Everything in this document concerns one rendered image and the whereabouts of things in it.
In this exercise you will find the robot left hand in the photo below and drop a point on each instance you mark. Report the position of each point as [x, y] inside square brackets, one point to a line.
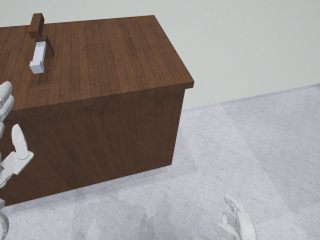
[15, 162]

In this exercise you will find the tap lever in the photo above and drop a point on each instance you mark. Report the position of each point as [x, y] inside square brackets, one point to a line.
[36, 64]

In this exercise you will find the robot right hand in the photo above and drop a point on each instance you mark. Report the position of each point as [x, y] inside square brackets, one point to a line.
[240, 227]

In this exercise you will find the counter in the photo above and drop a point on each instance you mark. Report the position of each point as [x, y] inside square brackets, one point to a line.
[107, 106]

